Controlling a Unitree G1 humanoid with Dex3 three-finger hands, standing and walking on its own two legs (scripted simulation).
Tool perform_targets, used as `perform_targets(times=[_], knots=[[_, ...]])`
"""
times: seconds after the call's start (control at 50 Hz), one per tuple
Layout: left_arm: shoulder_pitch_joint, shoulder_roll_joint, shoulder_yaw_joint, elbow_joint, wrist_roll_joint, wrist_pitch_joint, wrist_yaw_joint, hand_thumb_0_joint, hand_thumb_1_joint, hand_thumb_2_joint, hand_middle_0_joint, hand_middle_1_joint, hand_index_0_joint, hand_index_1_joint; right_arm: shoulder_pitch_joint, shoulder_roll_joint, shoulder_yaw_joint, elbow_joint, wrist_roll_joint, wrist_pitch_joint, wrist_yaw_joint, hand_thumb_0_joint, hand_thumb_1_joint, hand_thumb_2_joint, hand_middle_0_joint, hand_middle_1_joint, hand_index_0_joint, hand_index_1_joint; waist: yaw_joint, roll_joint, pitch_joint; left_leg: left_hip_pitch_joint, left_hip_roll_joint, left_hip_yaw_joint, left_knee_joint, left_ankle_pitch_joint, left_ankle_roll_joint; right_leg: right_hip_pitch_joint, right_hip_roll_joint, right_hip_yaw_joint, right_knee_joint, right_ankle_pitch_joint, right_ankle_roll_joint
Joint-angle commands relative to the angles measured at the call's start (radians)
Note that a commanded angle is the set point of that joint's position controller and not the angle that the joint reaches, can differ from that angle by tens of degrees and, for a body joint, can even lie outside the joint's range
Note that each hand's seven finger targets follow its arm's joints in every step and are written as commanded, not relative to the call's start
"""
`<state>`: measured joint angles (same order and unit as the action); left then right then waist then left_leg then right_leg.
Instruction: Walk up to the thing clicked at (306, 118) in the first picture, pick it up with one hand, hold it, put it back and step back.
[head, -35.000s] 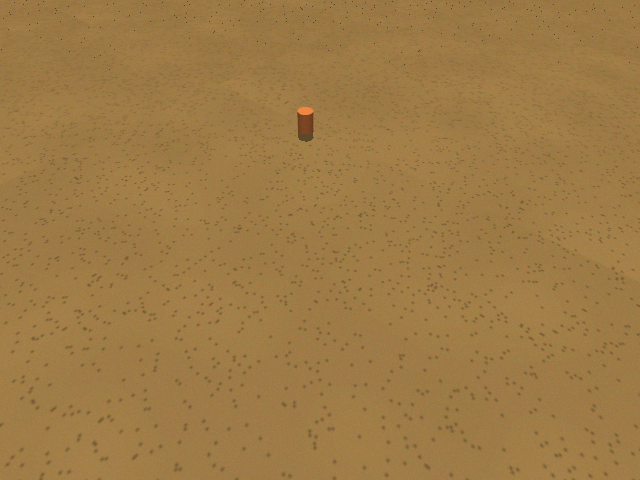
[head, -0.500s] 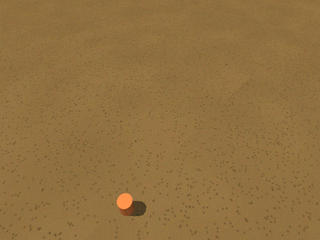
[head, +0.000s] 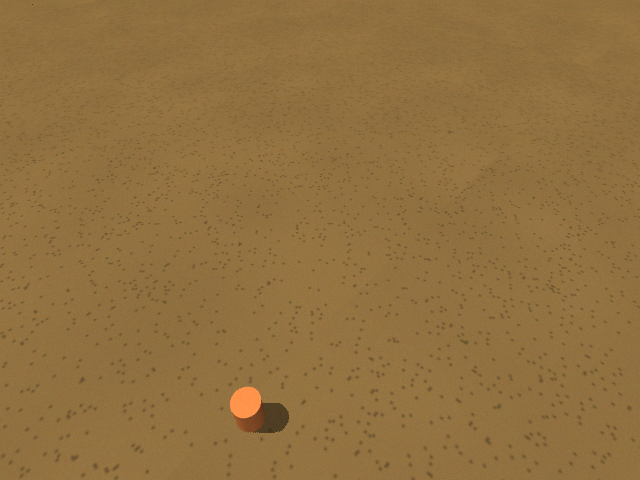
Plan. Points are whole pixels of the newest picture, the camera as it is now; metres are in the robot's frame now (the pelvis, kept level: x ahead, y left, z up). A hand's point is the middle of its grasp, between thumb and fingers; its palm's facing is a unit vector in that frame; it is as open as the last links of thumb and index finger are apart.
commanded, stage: stand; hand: left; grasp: from above
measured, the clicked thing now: (248, 409) +0.47 +0.22 -0.72
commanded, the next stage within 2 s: step back in 0.36 s
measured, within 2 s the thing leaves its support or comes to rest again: neither
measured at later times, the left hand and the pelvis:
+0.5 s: hand out of the picture +0.07 +0.26 -0.16, palm faces +0.02 -0.93 -0.36, open 7.4 cm; pelvis -0.02 +0.00 -0.01, yaw +1 degrees
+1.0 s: hand out of the picture +0.02 +0.33 -0.18, palm faces -0.08 -0.92 -0.37, open 7.4 cm; pelvis -0.10 +0.07 -0.02, yaw -3 degrees
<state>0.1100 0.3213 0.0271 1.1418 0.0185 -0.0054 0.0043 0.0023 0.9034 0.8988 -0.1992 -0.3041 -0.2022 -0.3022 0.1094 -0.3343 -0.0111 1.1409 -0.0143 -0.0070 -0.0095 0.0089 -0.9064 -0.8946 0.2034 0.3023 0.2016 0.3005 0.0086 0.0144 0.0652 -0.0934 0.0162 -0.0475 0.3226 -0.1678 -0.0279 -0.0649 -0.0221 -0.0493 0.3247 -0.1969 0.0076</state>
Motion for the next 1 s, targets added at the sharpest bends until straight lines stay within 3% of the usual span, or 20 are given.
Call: perform_targets(times=[0.0,0.32,0.34,0.4,0.42,0.46,0.48,0.54,0.58,0.6,0.62,0.64,0.66,0.68,0.7,0.74,0.78,0.88,0.94,0.98], knots=[[-0.042,0.211,0.035,-0.067,-0.003,-0.023,0.014,0.0,0.9,0.9,-0.2,-0.3,-0.2,-0.3,-0.047,-0.198,-0.034,-0.06,-0.001,-0.018,-0.007,0.0,-0.9,-0.9,0.2,0.3,0.2,0.3,-0.002,-0.008,-0.064,-0.022,0.097,-0.075,-0.041,0.126,0.043,-0.003,-0.113,0.09,-0.065,0.094,-0.02],[-0.031,0.221,0.032,-0.072,-0.009,-0.026,0.009,0.0,0.9,0.9,-0.2,-0.3,-0.2,-0.3,-0.019,-0.2,-0.028,-0.06,0.0,-0.018,-0.003,0.0,-0.9,-0.9,0.2,0.3,0.2,0.3,-0.005,-0.011,-0.056,-0.048,0.095,-0.078,-0.049,0.094,0.043,-0.001,-0.115,0.096,-0.066,0.07,-0.025],[-0.031,0.303,0.085,-0.083,-0.025,-0.016,0.013,0.0,0.9,0.9,-0.2,-0.3,-0.2,-0.3,-0.055,-0.259,-0.051,-0.086,0.009,0.0,0.003,0.0,-0.9,-0.9,0.2,0.3,0.2,0.3,-0.005,-0.02,0.054,-0.133,0.067,-0.077,0.083,0.265,0.063,-0.072,-0.116,0.112,0.008,0.262,-0.039],[-0.011,0.307,0.097,-0.13,-0.027,-0.008,0.02,0.0,0.9,0.9,-0.2,-0.3,-0.2,-0.3,-0.01,-0.222,-0.053,-0.124,0.024,0.013,0.003,0.0,-0.9,-0.9,0.2,0.3,0.2,0.3,-0.013,-0.067,-0.049,-0.111,0.002,-0.001,0.264,0.245,0.056,-0.051,-0.192,0.155,0.029,0.429,-0.13],[-0.037,0.312,0.101,-0.153,-0.023,-0.005,0.021,0.0,0.9,0.9,-0.2,-0.3,-0.2,-0.3,0.017,-0.217,-0.058,-0.129,0.023,0.019,0.003,0.0,-0.9,-0.9,0.2,0.3,0.2,0.3,-0.022,-0.106,-0.084,-0.121,-0.019,0.017,0.339,0.151,0.052,-0.052,-0.236,0.183,0.033,0.452,-0.17],[-0.102,0.311,0.107,-0.207,-0.005,0.001,0.023,0.0,0.9,0.9,-0.2,-0.3,-0.2,-0.3,0.045,-0.223,-0.073,-0.155,0.016,0.039,0.007,0.0,-0.9,-0.9,0.2,0.3,0.2,0.3,-0.032,-0.197,-0.109,-0.175,-0.058,0.0,0.547,-0.296,0.066,-0.091,-0.339,0.249,0.029,0.45,-0.251],[-0.115,0.316,0.11,-0.229,0.005,0.003,0.023,0.0,0.9,0.9,-0.2,-0.3,-0.2,-0.3,0.073,-0.23,-0.076,-0.165,0.015,0.048,0.011,0.0,-0.9,-0.9,0.2,0.3,0.2,0.3,-0.038,-0.203,-0.106,-0.175,-0.04,-0.022,0.595,-0.357,0.073,-0.143,-0.366,0.254,0.042,0.432,-0.269],[-0.15,0.304,0.103,-0.269,0.012,0.009,0.024,0.0,0.9,0.9,-0.2,-0.3,-0.2,-0.3,0.095,-0.221,-0.081,-0.197,0.023,0.049,0.018,0.0,-0.9,-0.9,0.2,0.3,0.2,0.3,-0.048,-0.222,-0.085,-0.216,-0.017,-0.03,0.509,-0.318,0.079,-0.132,-0.307,0.193,0.125,0.433,-0.219],[-0.137,0.292,0.096,-0.285,0.004,0.019,0.023,0.0,0.9,0.9,-0.2,-0.3,-0.2,-0.3,0.108,-0.218,-0.081,-0.201,0.013,0.04,0.016,0.0,-0.9,-0.9,0.2,0.3,0.2,0.3,-0.041,-0.182,-0.099,-0.195,-0.016,0.013,0.296,-0.152,0.065,-0.093,-0.245,0.15,0.23,0.399,-0.163],[-0.128,0.286,0.091,-0.29,-0.005,0.03,0.02,0.0,0.9,0.9,-0.2,-0.3,-0.2,-0.3,0.106,-0.222,-0.085,-0.202,0.003,0.032,0.013,0.0,-0.9,-0.9,0.2,0.3,0.2,0.3,-0.044,-0.117,-0.094,-0.162,-0.016,0.028,0.171,0.075,0.058,-0.108,-0.196,0.114,0.292,0.36,-0.131],[-0.118,0.253,0.085,-0.302,-0.016,0.039,0.018,0.0,0.9,0.9,-0.2,-0.3,-0.2,-0.3,0.096,-0.252,-0.096,-0.212,-0.011,0.027,0.007,0.0,-0.9,-0.9,0.2,0.3,0.2,0.3,-0.038,-0.001,-0.092,-0.128,0.055,-0.068,0.099,0.336,0.066,-0.151,-0.107,0.067,0.389,0.238,-0.085],[-0.111,0.213,0.08,-0.318,-0.028,0.045,0.021,0.0,0.9,0.9,-0.2,-0.3,-0.2,-0.3,0.095,-0.319,-0.112,-0.223,-0.021,0.02,0.002,0.0,-0.9,-0.9,0.2,0.3,0.2,0.3,-0.034,0.149,-0.114,-0.034,0.181,-0.25,0.094,0.598,0.121,-0.282,0.038,0.066,0.528,-0.044,-0.054],[-0.078,0.194,0.077,-0.31,-0.024,0.057,0.03,0.0,0.9,0.9,-0.2,-0.3,-0.2,-0.3,0.099,-0.345,-0.117,-0.236,-0.027,0.016,0.0,0.0,-0.9,-0.9,0.2,0.3,0.2,0.3,-0.027,0.146,-0.124,0.028,0.242,-0.318,0.1,0.682,0.167,-0.383,0.115,0.141,0.631,-0.42,-0.046],[-0.066,0.211,0.075,-0.308,-0.018,0.061,0.039,0.0,0.9,0.9,-0.2,-0.3,-0.2,-0.3,0.087,-0.389,-0.122,-0.251,-0.016,0.015,-0.002,0.0,-0.9,-0.9,0.2,0.3,0.2,0.3,-0.048,0.193,-0.138,-0.023,0.315,-0.378,0.093,0.69,0.238,-0.375,0.121,0.212,0.731,-0.495,-0.044],[-0.07,0.226,0.075,-0.298,-0.015,0.061,0.046,0.0,0.9,0.9,-0.2,-0.3,-0.2,-0.3,0.057,-0.373,-0.123,-0.261,-0.015,0.015,-0.007,0.0,-0.9,-0.9,0.2,0.3,0.2,0.3,-0.044,0.182,-0.124,-0.053,0.305,-0.379,0.078,0.604,0.226,-0.391,0.114,0.245,0.798,-0.461,-0.045],[-0.043,0.25,0.084,-0.284,-0.025,0.063,0.045,0.0,0.9,0.9,-0.2,-0.3,-0.2,-0.3,-0.019,-0.308,-0.107,-0.294,-0.022,0.016,-0.017,0.0,-0.9,-0.9,0.2,0.3,0.2,0.3,-0.01,0.141,-0.129,-0.003,0.215,-0.217,0.142,0.596,0.198,-0.427,0.107,0.267,0.857,-0.374,-0.042],[-0.002,0.246,0.086,-0.291,-0.026,0.063,0.039,0.0,0.9,0.9,-0.2,-0.3,-0.2,-0.3,0.002,-0.268,-0.1,-0.302,-0.018,0.012,-0.027,0.0,-0.9,-0.9,0.2,0.3,0.2,0.3,0.008,0.114,-0.148,0.068,0.181,-0.165,0.155,0.556,0.167,-0.448,0.11,0.244,0.851,-0.29,-0.033],[-0.015,0.242,0.087,-0.322,-0.009,0.048,0.034,0.0,0.9,0.9,-0.2,-0.3,-0.2,-0.3,0.074,-0.26,-0.108,-0.315,-0.007,0.016,-0.035,0.0,-0.9,-0.9,0.2,0.3,0.2,0.3,-0.047,0.08,-0.129,0.148,0.221,-0.182,0.171,0.555,0.219,-0.444,0.088,0.196,0.686,-0.311,0.013],[-0.001,0.234,0.093,-0.331,-0.007,0.039,0.031,0.0,0.9,0.9,-0.2,-0.3,-0.2,-0.3,0.082,-0.274,-0.109,-0.323,-0.009,0.016,-0.033,0.0,-0.9,-0.9,0.2,0.3,0.2,0.3,-0.06,0.101,-0.128,0.134,0.262,-0.206,0.18,0.518,0.273,-0.391,0.056,0.163,0.558,-0.314,0.009],[0.03,0.236,0.095,-0.327,-0.003,0.034,0.025,0.0,0.9,0.9,-0.2,-0.3,-0.2,-0.3,0.048,-0.282,-0.109,-0.34,-0.009,0.018,-0.028,0.0,-0.9,-0.9,0.2,0.3,0.2,0.3,-0.049,0.097,-0.135,0.076,0.258,-0.192,0.174,0.424,0.269,-0.329,0.044,0.127,0.487,-0.293,-0.001]])
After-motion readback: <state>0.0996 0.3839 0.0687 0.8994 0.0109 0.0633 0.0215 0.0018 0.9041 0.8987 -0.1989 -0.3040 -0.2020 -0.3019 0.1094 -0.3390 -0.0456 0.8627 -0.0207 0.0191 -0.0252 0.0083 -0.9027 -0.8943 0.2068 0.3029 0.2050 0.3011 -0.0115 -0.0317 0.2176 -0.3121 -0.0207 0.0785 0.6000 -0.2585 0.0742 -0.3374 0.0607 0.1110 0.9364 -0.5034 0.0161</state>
